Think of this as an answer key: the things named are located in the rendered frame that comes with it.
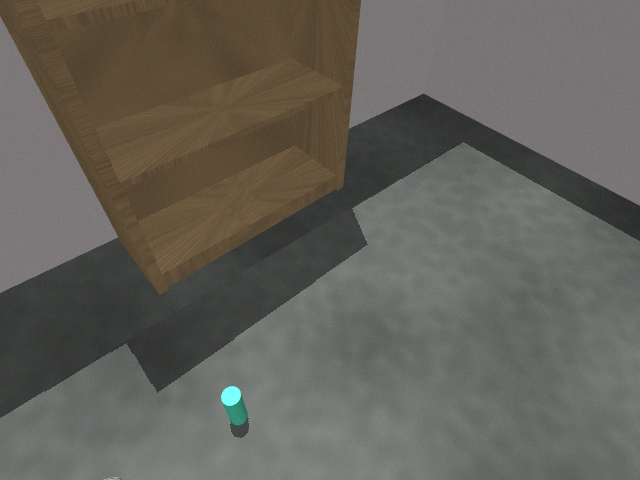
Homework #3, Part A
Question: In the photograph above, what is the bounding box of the can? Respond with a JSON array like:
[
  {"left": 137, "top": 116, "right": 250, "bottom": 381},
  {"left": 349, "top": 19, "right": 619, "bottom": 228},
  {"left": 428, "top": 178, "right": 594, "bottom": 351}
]
[{"left": 221, "top": 386, "right": 248, "bottom": 425}]

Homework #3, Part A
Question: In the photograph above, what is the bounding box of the bookshelf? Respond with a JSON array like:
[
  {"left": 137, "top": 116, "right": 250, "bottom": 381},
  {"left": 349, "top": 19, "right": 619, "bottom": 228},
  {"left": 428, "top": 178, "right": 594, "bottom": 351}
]
[{"left": 0, "top": 0, "right": 361, "bottom": 295}]

